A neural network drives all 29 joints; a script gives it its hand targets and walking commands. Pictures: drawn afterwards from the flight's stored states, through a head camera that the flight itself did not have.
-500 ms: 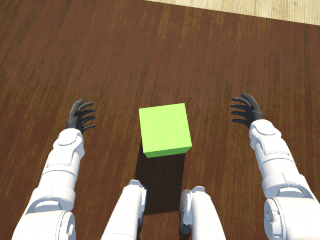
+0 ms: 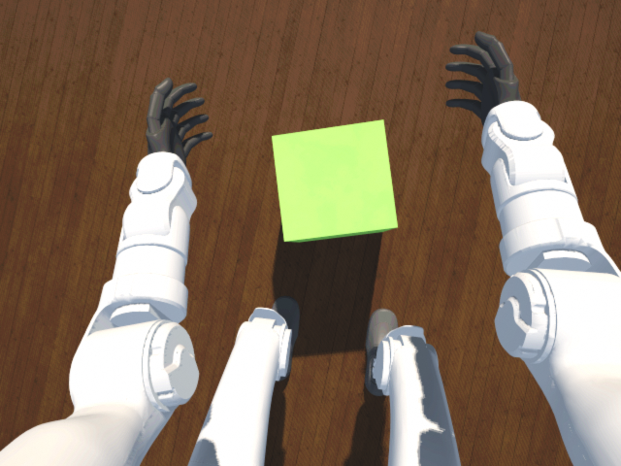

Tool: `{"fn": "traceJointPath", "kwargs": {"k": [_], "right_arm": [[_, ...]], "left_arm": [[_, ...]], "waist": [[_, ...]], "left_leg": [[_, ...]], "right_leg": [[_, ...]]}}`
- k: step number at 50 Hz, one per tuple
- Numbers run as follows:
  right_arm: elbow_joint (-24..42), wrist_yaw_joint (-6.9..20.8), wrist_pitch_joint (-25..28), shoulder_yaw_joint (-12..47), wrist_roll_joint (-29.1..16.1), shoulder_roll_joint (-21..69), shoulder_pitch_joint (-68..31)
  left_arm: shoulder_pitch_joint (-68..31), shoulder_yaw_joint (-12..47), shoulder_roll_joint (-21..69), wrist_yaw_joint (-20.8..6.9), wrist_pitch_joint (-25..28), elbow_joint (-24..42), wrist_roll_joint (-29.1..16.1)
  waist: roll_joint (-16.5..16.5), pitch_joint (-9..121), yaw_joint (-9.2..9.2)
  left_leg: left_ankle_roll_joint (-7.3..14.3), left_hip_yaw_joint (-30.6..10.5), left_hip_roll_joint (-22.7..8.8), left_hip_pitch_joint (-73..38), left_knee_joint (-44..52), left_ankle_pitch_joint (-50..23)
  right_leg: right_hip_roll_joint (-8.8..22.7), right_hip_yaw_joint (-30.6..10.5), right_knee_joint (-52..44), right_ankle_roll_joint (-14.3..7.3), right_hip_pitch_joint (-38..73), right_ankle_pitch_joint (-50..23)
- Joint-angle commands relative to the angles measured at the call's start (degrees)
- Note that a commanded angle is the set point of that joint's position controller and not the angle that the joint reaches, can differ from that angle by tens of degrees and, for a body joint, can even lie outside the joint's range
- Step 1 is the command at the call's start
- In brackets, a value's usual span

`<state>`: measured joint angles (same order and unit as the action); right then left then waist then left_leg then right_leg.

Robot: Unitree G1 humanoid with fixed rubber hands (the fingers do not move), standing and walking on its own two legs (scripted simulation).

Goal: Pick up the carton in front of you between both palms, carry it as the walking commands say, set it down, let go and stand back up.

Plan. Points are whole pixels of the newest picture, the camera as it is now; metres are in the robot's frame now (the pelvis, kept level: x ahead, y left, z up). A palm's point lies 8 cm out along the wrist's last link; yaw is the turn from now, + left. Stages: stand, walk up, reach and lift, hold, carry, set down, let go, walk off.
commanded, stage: reach and lift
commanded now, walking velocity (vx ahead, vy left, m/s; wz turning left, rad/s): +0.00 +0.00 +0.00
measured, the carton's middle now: (334, 190) +0.48 +0.03 -0.50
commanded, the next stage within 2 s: none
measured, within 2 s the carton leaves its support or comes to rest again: leaves its support in 1.52 s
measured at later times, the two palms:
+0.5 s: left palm (229, 190) +0.44 +0.22 -0.35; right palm (439, 167) +0.51 -0.15 -0.36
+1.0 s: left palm (243, 191) +0.45 +0.21 -0.42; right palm (422, 176) +0.51 -0.14 -0.43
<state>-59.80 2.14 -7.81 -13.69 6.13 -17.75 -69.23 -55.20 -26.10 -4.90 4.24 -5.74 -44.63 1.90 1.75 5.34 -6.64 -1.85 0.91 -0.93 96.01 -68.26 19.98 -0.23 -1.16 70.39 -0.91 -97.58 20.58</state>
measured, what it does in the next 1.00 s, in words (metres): lowers itself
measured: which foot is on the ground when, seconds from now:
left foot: down 0.00-1.00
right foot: down 0.00-1.00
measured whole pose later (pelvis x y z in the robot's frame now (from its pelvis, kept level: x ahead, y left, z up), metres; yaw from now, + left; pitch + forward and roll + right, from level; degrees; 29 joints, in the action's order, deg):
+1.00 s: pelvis -0.04 +0.01 -0.25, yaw +3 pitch +38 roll +3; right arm -67.9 -3.7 -1.5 5.5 -12.6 -25.5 -82.4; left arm -74.8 -6.5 -13.9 10.3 0.4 -62.9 -19.4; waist -2.8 -17.3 -4.5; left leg -2.6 0.7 2.1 130.8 -123.2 30.5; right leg 1.5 -2.3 126.1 -0.6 -131.7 32.5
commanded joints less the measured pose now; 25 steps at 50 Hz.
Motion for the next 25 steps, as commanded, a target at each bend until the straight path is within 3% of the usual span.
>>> {"fn": "traceJointPath", "kwargs": {"k": [1, 5, 11, 17, 25], "right_arm": [[4.67, -1.19, 2.44, -0.89, 0.73, -2.16, -8.48], [5.91, -2.56, 3.65, 0.53, -0.6, -2.25, -6.93], [10.69, -4.65, 4.67, 6.76, -7.53, -6.66, -11.09], [12.56, -5.68, 3.46, 11.07, -13.35, -11.13, -18.61], [-0.29, -5.63, 2.33, 13.9, -16.65, -13.52, -28.48]], "left_arm": [[-5.66, -0.92, -5.11, -0.78, 3.08, 2.23, 0.53], [-5.17, 0.0, -5.89, -0.51, 4.62, 0.42, -1.07], [-8.31, 5.51, -10.25, 1.84, 5.58, 2.78, -7.23], [-15.32, 10.16, -13.11, 4.17, 3.91, 5.31, -12.5], [-26.85, 12.41, -14.26, 5.66, 2.24, -4.11, -14.56]], "waist": [[6.24, 50.03, -0.96], [5.87, 51.44, -0.36], [7.13, 61.6, -0.29], [7.51, 65.03, -0.83], [4.98, 48.67, -1.15]], "left_leg": [[-2.73, 3.7, 4.64, -9.21, -3.15, -20.03], [-3.07, 3.32, 4.85, -3.41, -10.48, -20.96], [-2.86, 3.46, 4.76, -2.07, -21.77, -21.96], [-2.53, 4.3, 3.91, -1.96, -29.76, -14.33], [-2.14, 4.17, 2.22, 2.94, -36.07, 1.16]], "right_leg": [[-2.95, -2.38, 3.82, 1.48, 32.79, -26.08], [-2.82, -2.35, 11.21, 1.57, 25.25, -26.66], [-2.57, -1.12, 22.87, 1.85, 23.09, -25.79], [-2.44, 0.37, 30.78, 1.71, 20.76, -14.85], [-0.63, -0.28, 35.75, 1.09, 6.95, 3.98]]}}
